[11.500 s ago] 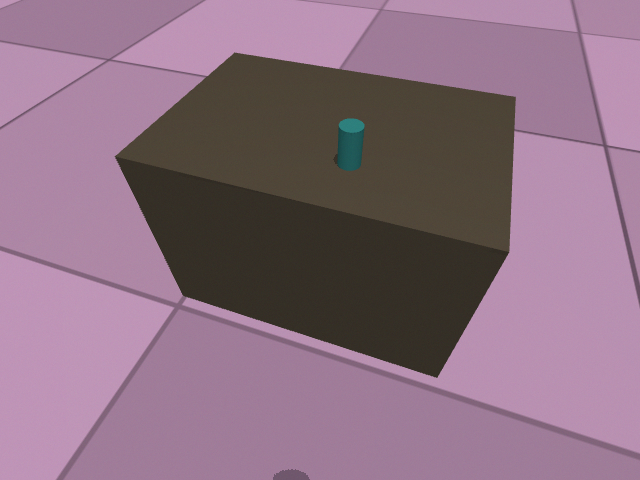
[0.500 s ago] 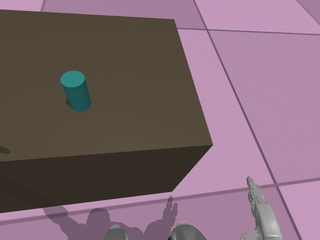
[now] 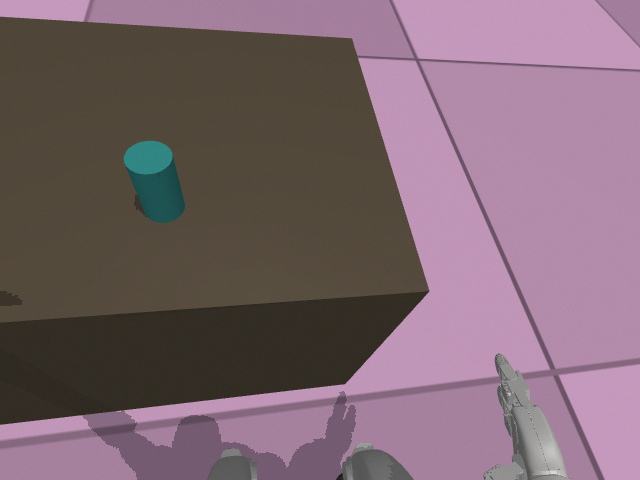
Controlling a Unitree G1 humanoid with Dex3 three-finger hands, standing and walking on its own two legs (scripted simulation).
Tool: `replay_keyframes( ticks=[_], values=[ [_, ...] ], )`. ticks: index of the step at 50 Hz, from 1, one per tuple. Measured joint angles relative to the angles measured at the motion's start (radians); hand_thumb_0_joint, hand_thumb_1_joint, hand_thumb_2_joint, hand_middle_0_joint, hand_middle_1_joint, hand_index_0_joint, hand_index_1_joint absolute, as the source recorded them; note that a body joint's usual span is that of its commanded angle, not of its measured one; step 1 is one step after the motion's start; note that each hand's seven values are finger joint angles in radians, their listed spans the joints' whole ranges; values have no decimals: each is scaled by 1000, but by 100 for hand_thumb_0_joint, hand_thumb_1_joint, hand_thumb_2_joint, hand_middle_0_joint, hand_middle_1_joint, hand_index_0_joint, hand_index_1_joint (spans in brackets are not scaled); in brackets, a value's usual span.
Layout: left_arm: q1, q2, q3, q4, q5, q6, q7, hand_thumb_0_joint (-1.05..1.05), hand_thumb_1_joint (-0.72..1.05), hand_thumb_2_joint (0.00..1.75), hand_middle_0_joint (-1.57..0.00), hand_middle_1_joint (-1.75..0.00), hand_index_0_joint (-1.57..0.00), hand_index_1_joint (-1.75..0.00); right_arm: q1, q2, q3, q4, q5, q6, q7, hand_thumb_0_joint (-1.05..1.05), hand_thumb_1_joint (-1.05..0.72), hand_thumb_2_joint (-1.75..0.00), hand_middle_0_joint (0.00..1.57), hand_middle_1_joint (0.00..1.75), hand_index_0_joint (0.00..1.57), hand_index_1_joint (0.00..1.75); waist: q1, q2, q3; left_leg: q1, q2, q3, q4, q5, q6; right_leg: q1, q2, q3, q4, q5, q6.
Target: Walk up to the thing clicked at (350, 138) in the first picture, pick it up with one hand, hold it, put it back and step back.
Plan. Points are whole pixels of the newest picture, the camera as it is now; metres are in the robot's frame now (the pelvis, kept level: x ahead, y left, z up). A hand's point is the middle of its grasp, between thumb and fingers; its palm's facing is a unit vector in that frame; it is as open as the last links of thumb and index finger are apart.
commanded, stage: approach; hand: left
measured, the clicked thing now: (157, 184) +0.52 +0.21 +0.00
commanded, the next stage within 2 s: close in in 0.20 s
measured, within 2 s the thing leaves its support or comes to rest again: neither
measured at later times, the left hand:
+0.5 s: hand (106, 188) +0.49 +0.26 +0.02, palm faces +0.17 -0.98 +0.08, open 17.5 cm
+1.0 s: hand (148, 189) +0.50 +0.21 +0.02, palm faces +0.17 -0.98 +0.03, open 17.3 cm
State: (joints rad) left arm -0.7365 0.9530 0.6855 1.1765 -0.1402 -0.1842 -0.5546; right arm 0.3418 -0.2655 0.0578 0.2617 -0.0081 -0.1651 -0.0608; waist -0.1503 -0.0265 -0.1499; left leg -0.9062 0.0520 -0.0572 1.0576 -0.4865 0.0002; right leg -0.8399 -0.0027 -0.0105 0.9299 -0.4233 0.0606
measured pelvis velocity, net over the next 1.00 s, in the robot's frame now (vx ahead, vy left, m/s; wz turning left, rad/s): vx -0.02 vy -0.02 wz -0.01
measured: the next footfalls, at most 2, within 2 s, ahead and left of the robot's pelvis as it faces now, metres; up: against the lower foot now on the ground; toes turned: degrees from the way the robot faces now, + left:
none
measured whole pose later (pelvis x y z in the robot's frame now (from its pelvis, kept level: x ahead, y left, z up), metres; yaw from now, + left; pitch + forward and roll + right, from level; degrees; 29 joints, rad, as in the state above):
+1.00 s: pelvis -0.02 -0.02 -0.04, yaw -1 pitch +25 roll -4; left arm -0.87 0.58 0.49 1.10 -0.05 -0.37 -0.14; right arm 0.39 -0.26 -0.01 0.00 -0.07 -0.04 0.02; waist -0.25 -0.02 -0.14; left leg -1.16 0.06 -0.07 1.24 -0.52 -0.03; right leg -1.11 0.01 -0.01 1.15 -0.47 0.04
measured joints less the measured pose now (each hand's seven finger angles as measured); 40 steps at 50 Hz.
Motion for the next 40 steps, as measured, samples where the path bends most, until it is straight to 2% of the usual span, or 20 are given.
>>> replay_keyframes(
  ticks=[5,11,14,17,21,25,29,35,40],
  values=[
    [-10,-28,-39,8,-8,-24,6,-2,-59,8,-5,-6,-4,-8,-5,14,21,-18,-8,3,13,-1,55,-5,6,6,5,5,-1,-4,9,-36,-3,-8,17,1,-2,-33,-2,-7,19,-2,-1],
    [-11,-124,-85,-14,-22,-64,39,-2,-59,8,-4,-6,-3,-8,-14,16,23,-58,-22,1,30,-1,56,-5,6,6,5,5,-15,-6,16,-91,-3,-13,57,-6,-4,-88,-1,-9,58,-10,-4],
    [-18,-180,-97,-34,-20,-87,77,-2,-58,8,-4,-5,-3,-7,-16,8,13,-85,-28,3,38,-1,56,-5,6,6,6,5,-32,-10,21,-121,-1,-13,80,-10,-5,-119,2,-7,82,-14,-4],
    [-31,-221,-108,-56,0,-110,127,-2,-58,8,-4,-5,-3,-7,-14,1,2,-122,-36,14,48,-1,56,-5,6,6,6,5,-58,-16,26,-152,3,-12,104,-14,-7,-152,7,-5,107,-17,-4],
    [-63,-252,-102,-70,29,-139,200,-2,-57,7,-4,-5,-4,-6,1,-3,-18,-169,-48,26,60,-1,56,-5,6,6,6,5,-95,-22,31,-189,10,-12,134,-20,-10,-193,14,-3,140,-22,-5],
    [-86,-266,-86,-82,61,-148,280,-2,-55,6,-5,-4,-4,-6,23,-4,-48,-191,-61,57,70,-1,55,-5,6,6,6,5,-114,-12,27,-214,17,-8,155,-26,-12,-223,21,3,162,-24,-7],
    [-91,-271,-93,-70,79,-153,329,-2,-53,5,-5,-4,-5,-5,33,-3,-65,-193,-63,90,73,-1,54,-5,6,6,5,5,-110,14,16,-225,20,-1,164,-29,-11,-239,24,10,176,-26,-7],
    [-118,-298,-124,-15,70,-169,347,-2,-52,3,-5,-4,-6,-4,11,12,-51,-220,-56,112,72,-1,53,-5,6,6,5,5,-84,36,8,-231,14,5,173,-29,-10,-253,18,17,200,-34,-3],
    [-118,-326,-149,-8,70,-174,365,-2,-50,2,-5,-3,-6,-3,27,14,-47,-277,-52,104,79,-1,54,-5,6,6,6,5,-74,26,8,-235,7,4,172,-26,-14,-262,11,16,214,-40,-8]
  ],
)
